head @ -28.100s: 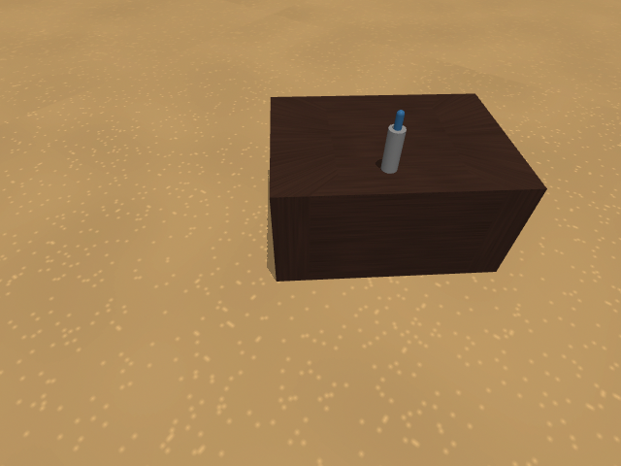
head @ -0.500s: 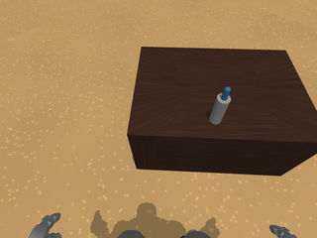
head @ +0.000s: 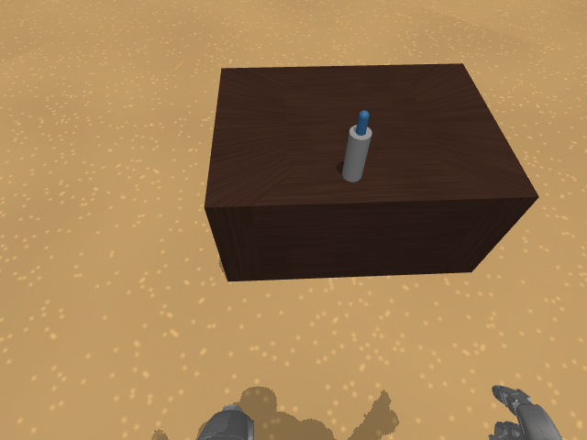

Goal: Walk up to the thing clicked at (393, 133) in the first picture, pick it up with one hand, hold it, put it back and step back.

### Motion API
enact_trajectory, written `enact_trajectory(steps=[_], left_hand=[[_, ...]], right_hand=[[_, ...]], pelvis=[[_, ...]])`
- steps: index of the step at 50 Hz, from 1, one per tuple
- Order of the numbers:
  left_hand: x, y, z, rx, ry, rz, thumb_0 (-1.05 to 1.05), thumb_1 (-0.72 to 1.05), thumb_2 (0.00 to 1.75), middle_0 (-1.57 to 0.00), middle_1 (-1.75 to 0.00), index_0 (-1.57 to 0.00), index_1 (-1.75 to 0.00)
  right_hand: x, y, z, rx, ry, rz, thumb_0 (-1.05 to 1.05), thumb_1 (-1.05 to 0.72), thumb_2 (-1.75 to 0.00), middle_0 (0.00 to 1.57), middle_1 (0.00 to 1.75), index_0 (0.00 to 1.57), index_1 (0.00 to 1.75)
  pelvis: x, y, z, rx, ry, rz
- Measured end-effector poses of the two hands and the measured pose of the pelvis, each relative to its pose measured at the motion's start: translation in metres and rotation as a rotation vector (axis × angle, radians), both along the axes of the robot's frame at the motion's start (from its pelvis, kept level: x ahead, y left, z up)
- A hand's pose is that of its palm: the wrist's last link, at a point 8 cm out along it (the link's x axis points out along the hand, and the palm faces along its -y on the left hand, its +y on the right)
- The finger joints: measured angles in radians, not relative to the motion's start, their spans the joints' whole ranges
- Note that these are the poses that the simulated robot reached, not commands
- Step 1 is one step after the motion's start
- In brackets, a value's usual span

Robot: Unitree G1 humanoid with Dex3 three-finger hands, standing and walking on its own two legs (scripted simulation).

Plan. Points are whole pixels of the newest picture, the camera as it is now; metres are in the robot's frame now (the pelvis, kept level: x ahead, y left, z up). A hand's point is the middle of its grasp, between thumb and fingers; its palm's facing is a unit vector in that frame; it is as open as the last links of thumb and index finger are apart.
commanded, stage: step back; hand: right
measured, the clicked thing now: (357, 146) +0.81 -0.15 -0.19
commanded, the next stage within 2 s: stand in 1.90 s
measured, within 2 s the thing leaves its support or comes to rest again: neither
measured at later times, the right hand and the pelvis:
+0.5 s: hand out of the picture -0.03 -0.28 -0.13, palm faces -0.14 +0.90 -0.40, open 7.4 cm; pelvis -0.15 -0.03 +0.01, yaw +6 degrees
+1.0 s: hand out of the picture -0.19 -0.33 -0.15, palm faces -0.19 +0.91 -0.36, open 7.4 cm; pelvis -0.30 -0.07 +0.01, yaw +8 degrees
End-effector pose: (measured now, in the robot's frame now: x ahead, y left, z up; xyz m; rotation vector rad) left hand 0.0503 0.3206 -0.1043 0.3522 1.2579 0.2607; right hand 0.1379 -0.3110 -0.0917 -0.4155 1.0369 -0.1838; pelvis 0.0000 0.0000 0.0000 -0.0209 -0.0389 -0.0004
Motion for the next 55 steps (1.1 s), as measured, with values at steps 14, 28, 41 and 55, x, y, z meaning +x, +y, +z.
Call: enact_trajectory(steps=[14,28,41,55], left_hand=[[-0.043,-0.026,0.031,0.057,-0.158,-0.002,0.0,0.9,0.9,-0.2,-0.3,-0.21,-0.3],[-0.133,-0.039,0.008,-0.017,-0.148,0.038,0.0,0.91,0.9,-0.2,-0.3,-0.2,-0.3],[-0.28,-0.076,0.02,0.046,-0.014,0.058,0.01,0.9,0.9,-0.2,-0.3,-0.21,-0.3],[-0.357,-0.042,0.018,0.056,-0.071,0.141,0.0,0.9,0.9,-0.2,-0.3,-0.21,-0.3]], right_hand=[[-0.119,-0.018,-0.017,0.026,0.179,0.002,0.01,-0.9,-0.9,0.21,0.3,0.2,0.3],[-0.177,-0.02,0.007,-0.007,0.085,0.057,0.01,-0.9,-0.9,0.21,0.3,0.21,0.3],[-0.245,-0.064,-0.008,0.041,0.05,0.026,0.0,-0.9,-0.9,0.21,0.3,0.2,0.3],[-0.353,-0.043,-0.017,0.044,0.197,0.065,0.01,-0.9,-0.9,0.21,0.3,0.2,0.3]], pelvis=[[-0.074,-0.024,0.01,0.053,0.012,0.081],[-0.166,-0.037,0.011,0.012,0.001,0.081],[-0.254,-0.072,0.01,0.045,0.005,0.059],[-0.315,-0.056,0.008,0.045,-0.003,0.154]])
